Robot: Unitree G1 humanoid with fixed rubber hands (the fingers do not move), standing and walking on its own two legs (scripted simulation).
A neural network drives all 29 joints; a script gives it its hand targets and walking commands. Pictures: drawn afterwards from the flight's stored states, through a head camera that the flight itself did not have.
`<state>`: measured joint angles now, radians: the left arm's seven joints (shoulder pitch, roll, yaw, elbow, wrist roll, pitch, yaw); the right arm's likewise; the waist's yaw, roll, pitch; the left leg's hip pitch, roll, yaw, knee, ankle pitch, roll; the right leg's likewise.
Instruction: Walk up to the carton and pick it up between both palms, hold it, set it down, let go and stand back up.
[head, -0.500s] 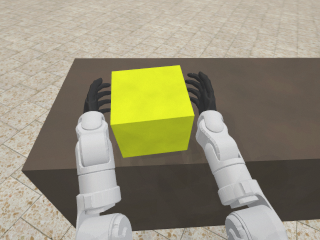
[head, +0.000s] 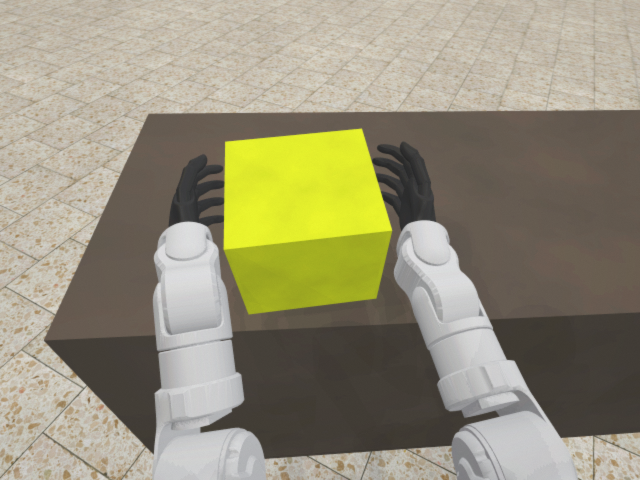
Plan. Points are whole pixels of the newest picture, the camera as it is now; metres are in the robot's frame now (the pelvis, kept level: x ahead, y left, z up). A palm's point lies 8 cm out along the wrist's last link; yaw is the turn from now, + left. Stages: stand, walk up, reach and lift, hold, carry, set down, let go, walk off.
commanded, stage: hold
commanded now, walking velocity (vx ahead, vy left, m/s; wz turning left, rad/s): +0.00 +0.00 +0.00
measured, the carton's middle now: (304, 223) +0.39 +0.01 +0.13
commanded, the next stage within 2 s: none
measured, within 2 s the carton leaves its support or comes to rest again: neither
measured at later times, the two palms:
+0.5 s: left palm (190, 226) +0.35 +0.14 +0.17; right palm (414, 213) +0.35 -0.12 +0.17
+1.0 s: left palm (199, 225) +0.36 +0.13 +0.16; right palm (420, 217) +0.35 -0.13 +0.16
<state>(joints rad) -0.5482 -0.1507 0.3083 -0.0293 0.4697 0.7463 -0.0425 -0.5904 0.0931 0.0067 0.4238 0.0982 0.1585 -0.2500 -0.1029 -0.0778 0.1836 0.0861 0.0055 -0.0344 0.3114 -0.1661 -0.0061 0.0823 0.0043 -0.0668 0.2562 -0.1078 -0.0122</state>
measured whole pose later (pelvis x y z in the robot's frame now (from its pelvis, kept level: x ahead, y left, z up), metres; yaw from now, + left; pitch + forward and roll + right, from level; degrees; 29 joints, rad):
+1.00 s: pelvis +0.00 +0.00 +0.00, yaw +0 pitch -13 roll -1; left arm -0.54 -0.15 0.30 -0.05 0.45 0.74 -0.04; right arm -0.59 0.09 0.01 0.38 0.10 0.16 -0.25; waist -0.13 -0.06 0.21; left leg 0.07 0.00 -0.03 0.32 -0.17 0.00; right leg 0.07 0.00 -0.07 0.26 -0.11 -0.01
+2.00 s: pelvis +0.00 +0.00 +0.00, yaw +0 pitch -13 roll +0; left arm -0.57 -0.15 0.33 0.00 0.47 0.75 -0.05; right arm -0.62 0.11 -0.02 0.46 0.08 0.14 -0.24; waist -0.11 -0.08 0.20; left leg 0.08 0.00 -0.04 0.31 -0.16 -0.01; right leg 0.07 0.00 -0.07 0.26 -0.11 -0.01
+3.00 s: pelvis +0.00 +0.00 +0.00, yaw +0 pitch -13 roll +0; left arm -0.56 -0.16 0.32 -0.01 0.47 0.74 -0.05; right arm -0.62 0.10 -0.01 0.44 0.08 0.14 -0.24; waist -0.12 -0.07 0.21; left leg 0.08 0.00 -0.03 0.30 -0.15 0.00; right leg 0.07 0.00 -0.07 0.27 -0.11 -0.01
